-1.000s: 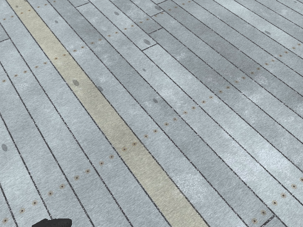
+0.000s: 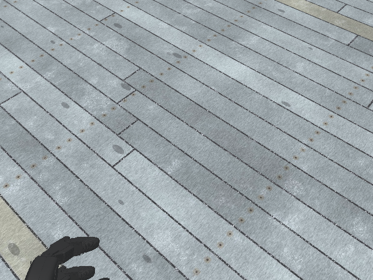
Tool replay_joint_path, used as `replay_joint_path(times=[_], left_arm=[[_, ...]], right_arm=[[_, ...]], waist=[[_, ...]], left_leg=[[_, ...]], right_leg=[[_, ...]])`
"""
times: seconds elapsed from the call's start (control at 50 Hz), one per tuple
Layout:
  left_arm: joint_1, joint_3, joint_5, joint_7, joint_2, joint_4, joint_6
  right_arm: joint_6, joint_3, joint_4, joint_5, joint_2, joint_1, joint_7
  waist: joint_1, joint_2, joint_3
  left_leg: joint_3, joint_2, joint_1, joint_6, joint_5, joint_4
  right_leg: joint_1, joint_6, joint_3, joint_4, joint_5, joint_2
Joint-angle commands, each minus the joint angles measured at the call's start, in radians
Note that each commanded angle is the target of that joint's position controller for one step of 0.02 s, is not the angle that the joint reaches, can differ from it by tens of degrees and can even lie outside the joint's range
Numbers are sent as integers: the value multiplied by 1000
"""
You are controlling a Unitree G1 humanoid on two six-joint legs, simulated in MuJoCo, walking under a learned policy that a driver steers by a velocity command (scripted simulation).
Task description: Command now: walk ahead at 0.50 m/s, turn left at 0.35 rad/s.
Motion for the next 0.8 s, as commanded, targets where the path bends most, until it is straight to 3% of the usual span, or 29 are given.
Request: replay_joint_path(times=[0.02, 0.04, 0.06, 0.08, 0.12, 0.14, 0.18, 0.3, 0.4, 0.44, 0.46, 0.48, 0.5, 0.52, 0.54, 0.56, 0.58, 0.6, 0.62, 0.66, 0.72, 0.8], left_arm=[[409, 78, 4, 16, 204, 32, 13], [351, 62, -5, 21, 158, 32, 13], [288, 52, -2, 20, 135, 34, 13], [239, 45, 1, 17, 110, 38, 11], [201, 44, 9, 13, 92, 50, -5], [180, 50, 7, 15, 113, 60, -9], [175, 59, 8, 20, 126, 78, -16], [220, 77, 1, 37, 185, 123, -2], [271, 94, -26, 37, 226, 162, 28], [259, 103, -36, 40, 256, 164, 41], [246, 104, -41, 42, 265, 162, 50], [244, 95, -41, 45, 245, 159, 55], [269, 70, -3, 47, 185, 136, 49], [313, 34, 10, 39, 78, 72, 18], [214, 50, -26, 25, 176, 66, -17], [153, 52, -53, 18, 191, 45, -33], [152, 48, -35, 25, 175, 52, -39], [143, 55, -3, 35, 180, 66, -33], [172, 59, 1, 32, 184, 64, -21], [201, 58, 9, 29, 167, 71, -2], [123, 41, 10, 29, 125, 60, 14], [-3, 24, -1, 14, 97, 36, 6]], right_arm=[[-41, -8, -94, 24, -100, 37, 1], [-40, -23, -117, 31, -141, -55, 1], [-35, -24, -124, 22, -128, -100, -2], [-27, -28, -132, 10, -117, -124, -2], [-3, -28, -130, 12, -78, -102, 2], [7, -23, -140, 15, -52, -91, 3], [20, -26, -158, 9, -51, -132, 1], [13, -12, -215, 3, -25, -298, 35], [19, -17, -280, 3, -47, -406, 57], [24, -33, -289, -1, -75, -365, 59], [27, -52, -269, 0, -104, -271, 57], [30, -86, -221, 4, -159, -101, 47], [40, -120, -191, 11, -261, 44, 24], [27, -120, -227, 13, -340, -33, 25], [11, -93, -246, 7, -248, -16, 35], [-3, -77, -236, -1, -193, -36, 36], [-10, -67, -238, 1, -166, -92, 36], [-10, -53, -248, -2, -121, -158, 33], [-12, -50, -266, -16, -124, -191, 27], [-18, -50, -267, -15, -126, -201, 20], [-24, -50, -241, -11, -136, -160, 2], [-24, -48, -201, -5, -143, -103, -5]], waist=[[204, -224, -369], [203, -163, -222], [174, -102, -150], [146, -98, -87], [105, -114, -34], [77, -129, -34], [76, -85, -8], [130, -48, 32], [155, -55, 67], [115, -84, 21], [55, -85, -37], [-29, -58, -125], [-69, 100, -213], [48, 309, -318], [-30, 152, -355], [-24, 117, -232], [23, 23, -148], [58, -4, -101], [95, 54, -92], [118, 55, -91], [90, 29, -50], [29, 59, -14]], left_leg=[[-71, 17, -669, 7, -90, 650], [-53, 55, -712, 8, 2, 669], [-35, 92, -678, 3, 82, 643], [-33, 115, -649, -2, 131, 599], [-35, 141, -559, -5, 182, 564], [-30, 144, -560, -17, 199, 543], [-38, 150, -589, -29, 261, 491], [29, 134, -564, -13, 516, 166], [87, 109, -574, 40, 405, 37], [146, 50, -469, 79, 298, 22], [181, 1, -335, 105, 282, -6], [193, -55, -90, 141, 334, -59], [-74, 105, 209, 211, 375, -77], [-685, 326, 452, 412, 132, -263], [-734, 347, 456, 388, 68, -354], [-589, 319, 368, 346, 116, -343], [-470, 274, 215, 306, 227, -336], [-368, 226, 93, 267, 328, -348], [-351, 221, 8, 280, 413, -365], [-283, 202, -58, 290, 556, -385], [-187, 168, -103, 267, 611, -414], [-126, 132, -109, 211, 479, -425]], right_leg=[[849, -245, 671, -170, -236, -411], [725, -201, 508, -191, -226, -375], [593, -176, 402, -224, -161, -331], [486, -166, 323, -263, -105, -296], [351, -153, 197, -325, 24, -260], [331, -168, 167, -351, 36, -276], [313, -170, 96, -383, 81, -274], [368, -133, -94, -394, 119, -251], [520, -97, -147, -326, 187, -297], [554, -74, -181, -196, 490, -295], [542, -55, -209, -49, 637, -275], [452, -21, -242, 173, 649, -229], [175, 35, -249, 510, 246, -176], [-228, 90, -90, 836, -503, 46], [-329, 67, 95, 898, -484, 6], [-385, 40, 82, 869, -406, -35], [-336, 31, 83, 771, -326, -80], [-260, 29, 82, 676, -272, -112], [-195, 38, 91, 646, -240, -123], [-149, 64, 74, 575, -206, -117], [-160, 97, 51, 395, -50, -110], [-92, 94, 34, 128, 196, -67]])
Velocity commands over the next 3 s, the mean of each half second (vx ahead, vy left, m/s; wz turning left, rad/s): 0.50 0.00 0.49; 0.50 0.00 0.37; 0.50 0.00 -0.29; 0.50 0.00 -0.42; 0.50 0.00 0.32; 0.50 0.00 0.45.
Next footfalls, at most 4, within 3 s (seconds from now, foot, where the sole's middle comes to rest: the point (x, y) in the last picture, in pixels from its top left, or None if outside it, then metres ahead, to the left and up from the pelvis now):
0.48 left None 0.37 0.19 -0.76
1.00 right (151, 213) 0.71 0.11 -0.76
1.50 left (75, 186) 0.86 0.41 -0.76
1.98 right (136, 125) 1.16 0.16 -0.76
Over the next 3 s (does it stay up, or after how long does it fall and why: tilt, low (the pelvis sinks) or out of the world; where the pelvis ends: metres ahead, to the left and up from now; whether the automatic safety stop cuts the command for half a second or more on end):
stays up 1.55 0.38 0.01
